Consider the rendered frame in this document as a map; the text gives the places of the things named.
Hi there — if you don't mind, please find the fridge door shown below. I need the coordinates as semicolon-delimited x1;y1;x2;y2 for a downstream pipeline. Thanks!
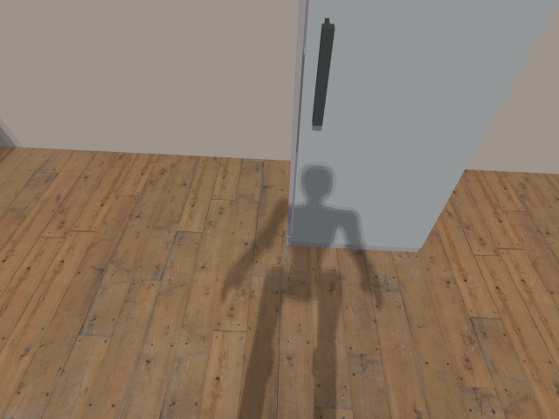
292;0;559;249

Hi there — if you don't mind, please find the handle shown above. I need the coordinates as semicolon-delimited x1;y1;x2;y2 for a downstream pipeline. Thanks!
312;18;335;126

